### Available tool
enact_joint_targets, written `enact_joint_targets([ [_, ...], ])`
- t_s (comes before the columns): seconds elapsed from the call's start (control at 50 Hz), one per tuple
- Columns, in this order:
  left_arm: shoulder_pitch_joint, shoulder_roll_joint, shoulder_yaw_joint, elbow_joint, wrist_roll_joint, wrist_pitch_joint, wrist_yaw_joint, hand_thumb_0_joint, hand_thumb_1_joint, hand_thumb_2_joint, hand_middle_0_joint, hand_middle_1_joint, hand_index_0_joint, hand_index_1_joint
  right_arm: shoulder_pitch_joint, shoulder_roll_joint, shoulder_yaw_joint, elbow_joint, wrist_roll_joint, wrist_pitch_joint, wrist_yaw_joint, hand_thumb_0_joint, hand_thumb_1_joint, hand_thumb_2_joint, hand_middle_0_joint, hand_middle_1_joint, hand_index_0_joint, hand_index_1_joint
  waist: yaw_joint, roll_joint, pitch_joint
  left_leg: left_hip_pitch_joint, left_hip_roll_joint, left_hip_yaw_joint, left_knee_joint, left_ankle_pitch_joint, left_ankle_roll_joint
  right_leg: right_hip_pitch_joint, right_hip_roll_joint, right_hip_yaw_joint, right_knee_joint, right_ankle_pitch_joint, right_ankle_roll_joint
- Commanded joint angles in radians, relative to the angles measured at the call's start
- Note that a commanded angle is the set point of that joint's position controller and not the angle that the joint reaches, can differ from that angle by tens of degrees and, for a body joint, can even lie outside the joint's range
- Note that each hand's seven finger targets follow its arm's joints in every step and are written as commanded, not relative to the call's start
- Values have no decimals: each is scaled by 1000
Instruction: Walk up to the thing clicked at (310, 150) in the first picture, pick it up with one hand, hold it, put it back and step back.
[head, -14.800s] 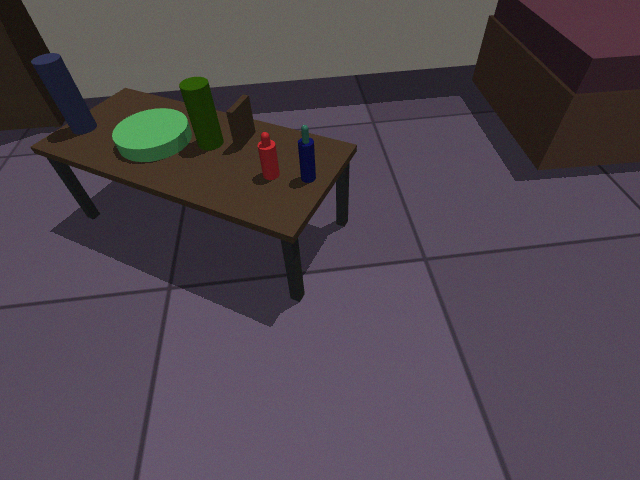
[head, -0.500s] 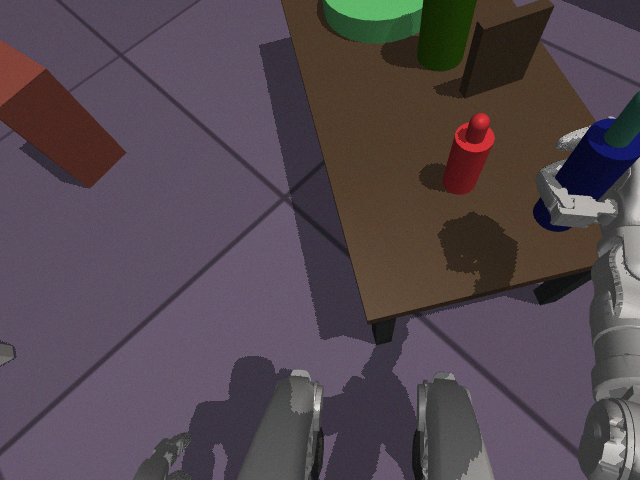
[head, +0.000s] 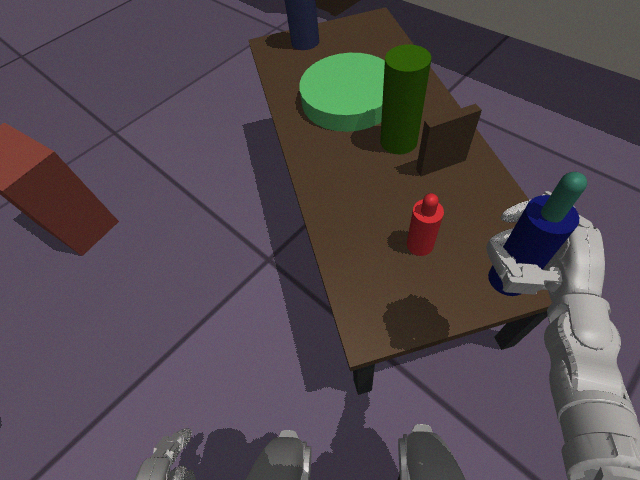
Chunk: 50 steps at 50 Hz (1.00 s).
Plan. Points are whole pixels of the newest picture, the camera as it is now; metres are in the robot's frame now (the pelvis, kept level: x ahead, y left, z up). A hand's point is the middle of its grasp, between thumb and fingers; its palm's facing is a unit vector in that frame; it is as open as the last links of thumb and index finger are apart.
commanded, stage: lift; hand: right
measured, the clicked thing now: (536, 237) +0.39 -0.21 +0.07
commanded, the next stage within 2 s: hold in 0.62 s
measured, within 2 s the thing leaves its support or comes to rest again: neither
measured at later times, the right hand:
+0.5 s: hand (518, 247) +0.37 -0.18 +0.08, palm faces +0.16 +0.99 +0.00, open 7.0 cm
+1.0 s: hand (519, 245) +0.36 -0.17 +0.10, palm faces +0.16 +0.99 +0.00, open 7.0 cm
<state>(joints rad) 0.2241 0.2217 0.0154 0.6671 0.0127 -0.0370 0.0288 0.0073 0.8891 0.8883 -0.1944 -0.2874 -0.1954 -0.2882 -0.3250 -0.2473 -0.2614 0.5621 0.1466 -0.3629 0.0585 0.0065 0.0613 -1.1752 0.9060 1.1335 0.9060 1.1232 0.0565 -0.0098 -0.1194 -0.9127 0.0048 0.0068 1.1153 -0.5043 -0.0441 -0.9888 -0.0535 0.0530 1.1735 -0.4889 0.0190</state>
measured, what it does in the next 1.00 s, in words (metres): stands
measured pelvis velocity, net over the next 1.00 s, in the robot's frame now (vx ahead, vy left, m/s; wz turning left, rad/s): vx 0.02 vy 0.00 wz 0.00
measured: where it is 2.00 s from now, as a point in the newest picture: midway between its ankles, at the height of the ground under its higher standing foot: outside the picture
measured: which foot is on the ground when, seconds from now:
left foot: down 0.00-1.00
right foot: down 0.00-1.00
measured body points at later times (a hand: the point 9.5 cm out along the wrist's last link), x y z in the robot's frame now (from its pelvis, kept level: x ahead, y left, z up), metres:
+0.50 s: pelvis +0.01 +0.00 +0.03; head +0.07 -0.01 +0.48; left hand +0.12 +0.25 -0.08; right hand +0.35 -0.23 +0.08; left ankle +0.02 +0.15 -0.65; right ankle +0.04 -0.13 -0.65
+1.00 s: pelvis +0.02 +0.00 +0.05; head +0.06 +0.00 +0.49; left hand +0.15 +0.25 -0.06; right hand +0.34 -0.22 +0.10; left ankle +0.02 +0.15 -0.65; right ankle +0.04 -0.13 -0.65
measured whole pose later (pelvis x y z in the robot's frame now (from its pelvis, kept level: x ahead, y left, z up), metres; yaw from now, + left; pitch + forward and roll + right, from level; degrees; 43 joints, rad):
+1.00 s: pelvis +0.02 +0.00 +0.05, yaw +0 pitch +8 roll +2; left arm 0.23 0.20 0.01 0.68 0.01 -0.03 0.05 0.01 0.91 0.88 -0.19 -0.29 -0.20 -0.29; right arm -0.16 -0.18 -0.16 0.45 0.15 -0.36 0.00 0.01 0.06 -1.18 0.91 1.13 0.91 1.12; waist 0.02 -0.01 -0.06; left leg -0.58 0.01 -0.01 0.86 -0.43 -0.04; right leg -0.64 -0.05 0.02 0.90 -0.41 0.02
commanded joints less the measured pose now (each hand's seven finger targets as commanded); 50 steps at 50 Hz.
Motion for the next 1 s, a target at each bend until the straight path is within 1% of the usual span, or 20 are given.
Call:
enact_joint_targets([
  [0.0, 48, 157, 56, -96, -4, -32, 17, 0, 893, 888, -191, -292, -194, -289, -347, -182, -45, -333, 23, -105, -11, 0, -515, -1341, 1375, 1449, 1393, 1449, 0, -99, -392, 193, -31, 35, -178, 270, 62, 380, 24, -24, -221, 236, -20],
  [0.12, 49, 155, 59, -88, -5, -31, 20, 0, 900, 883, -189, -290, -194, -285, -265, -120, -3, -278, 22, -101, -20, 0, -519, -1350, 1389, 1464, 1407, 1464, 7, -49, -331, 243, -30, 33, -220, 298, 56, 402, 24, -30, -258, 261, -22],
  [0.14, 32, 145, 49, -100, -7, -30, 19, 0, 901, 881, -189, -291, -195, -284, -277, -148, -17, -335, 22, -108, -24, 0, -522, -1349, 1383, 1459, 1402, 1459, -15, -78, -335, 254, -28, 29, -227, 289, 59, 412, 24, -34, -269, 254, -19],
  [0.16, 37, 148, 51, -104, -7, -29, 22, 0, 904, 879, -188, -290, -195, -282, -296, -144, -11, -325, 17, -108, -25, 0, -524, -1343, 1380, 1454, 1399, 1454, 4, -70, -347, 251, -30, 31, -233, 298, 57, 442, 22, -32, -274, 264, -19],
  [0.24, 47, 146, 57, -89, -5, -31, 25, 0, 906, 877, -186, -288, -193, -280, -233, -104, 9, -285, 23, -106, -25, 0, -530, -1342, 1378, 1452, 1397, 1452, 1, -31, -312, 286, -27, 28, -260, 314, 52, 434, 25, -39, -286, 271, -24],
  [0.26, 31, 138, 49, -102, -6, -32, 25, 0, 900, 880, -188, -291, -194, -285, -257, -128, -11, -335, 25, -110, -30, 0, -521, -1335, 1370, 1445, 1389, 1445, -9, -48, -304, 299, -27, 26, -270, 296, 52, 432, 26, -42, -297, 251, -25],
  [0.34, 27, 140, 51, -96, -7, -34, 28, 0, 899, 881, -188, -290, -193, -285, -192, -97, 12, -307, 25, -105, -34, 0, -553, -1336, 1375, 1444, 1392, 1444, -13, -14, -288, 323, -26, 25, -288, 300, 50, 450, 26, -44, -314, 252, -26],
  [0.4, 20, 131, 41, -109, -9, -30, 29, 0, 901, 879, -188, -290, -193, -285, -223, -123, 6, -368, 19, -113, -43, 0, -550, -1333, 1374, 1442, 1392, 1442, -25, -62, -296, 337, -25, 25, -292, 316, 53, 488, 24, -44, -333, 279, -18],
  [0.46, 19, 130, 45, -102, -8, -32, 30, 0, 899, 880, -190, -292, -194, -287, -235, -91, 29, -361, 22, -111, -43, 0, -572, -1334, 1375, 1440, 1392, 1440, -10, -39, -275, 341, -25, 24, -309, 314, 50, 497, 23, -45, -341, 272, -21],
  [0.54, 15, 139, 49, -100, -9, -33, 29, 0, 898, 880, -188, -290, -192, -286, -170, -81, 36, -325, 18, -101, -47, 0, -594, -1337, 1388, 1446, 1402, 1446, -22, -36, -252, 340, -28, 29, -321, 282, 53, 499, 20, -39, -373, 247, -16],
  [0.58, 18, 137, 50, -102, -10, -33, 30, 0, 897, 882, -191, -293, -193, -290, -212, -82, 39, -361, 20, -107, -48, 0, -596, -1340, 1385, 1446, 1400, 1446, -10, -25, -268, 354, -27, 30, -329, 298, 50, 523, 20, -40, -373, 261, -18],
  [0.62, 2, 124, 39, -107, -9, -33, 30, 0, 897, 882, -190, -293, -194, -289, -217, -98, 31, -390, 21, -109, -52, 0, -593, -1329, 1379, 1436, 1393, 1436, -25, -56, -265, 373, -25, 25, -335, 303, 50, 525, 23, -46, -377, 267, -16],
  [0.66, 15, 139, 54, -96, -10, -33, 30, 0, 895, 884, -191, -294, -194, -291, -139, -72, 40, -321, 19, -97, -53, 0, -576, -1328, 1375, 1436, 1390, 1436, -23, -10, -251, 387, -24, 27, -341, 312, 48, 515, 25, -47, -379, 274, -20],
  [0.7, 0, 117, 35, -111, -11, -34, 33, 0, 896, 883, -192, -296, -196, -291, -225, -88, 43, -419, 26, -110, -52, 0, -574, -1334, 1369, 1437, 1387, 1437, -21, -36, -275, 403, -21, 18, -347, 348, 47, 539, 27, -55, -372, 303, -23],
  [0.76, 0, 124, 39, -106, -11, -30, 32, 0, 905, 882, -194, -299, -200, -293, -172, -76, 48, -384, 18, -100, -60, 0, -508, -1355, 1393, 1471, 1413, 1471, -29, -43, -262, 395, -23, 23, -342, 352, 50, 559, 24, -50, -385, 324, -14],
  [0.78, 14, 134, 49, -92, -11, -29, 32, 0, 902, 885, -193, -298, -197, -293, -152, -55, 58, -338, 20, -94, -56, 0, -518, -1356, 1396, 1472, 1414, 1472, -15, -17, -241, 384, -26, 31, -345, 346, 48, 550, 21, -44, -390, 323, -14],
  [0.8, 6, 126, 44, -97, -9, -29, 29, 0, 899, 886, -195, -298, -197, -295, -154, -51, 72, -375, 21, -99, -54, 0, -521, -1362, 1399, 1477, 1418, 1477, -25, -36, -238, 402, -24, 28, -348, 348, 48, 546, 23, -47, -395, 319, -14],
  [0.84, 7, 126, 43, -101, -10, -29, 32, 0, 900, 885, -194, -298, -198, -294, -181, -86, 41, -388, 18, -99, -58, 0, -488, -1355, 1382, 1469, 1404, 1468, -32, -33, -267, 416, -23, 27, -354, 360, 48, 564, 24, -47, -396, 336, -15],
  [0.88, -9, 118, 38, -110, -10, -27, 29, 0, 906, 881, -194, -300, -201, -293, -172, -65, 67, -402, 17, -96, -58, 0, -520, -1342, 1382, 1455, 1399, 1455, -30, -36, -239, 417, -20, 21, -364, 349, 47, 556, 28, -54, -397, 315, -18],
  [0.98, -5, 123, 42, -104, -11, -28, 30, 0, 903, 885, -194, -299, -199, -294, -136, -73, 48, -386, 18, -91, -64, 0, -520, -1348, 1386, 1461, 1404, 1461, -35, -16, -238, 445, -18, 20, -375, 364, 45, 562, 31, -57, -405, 325, -21],
])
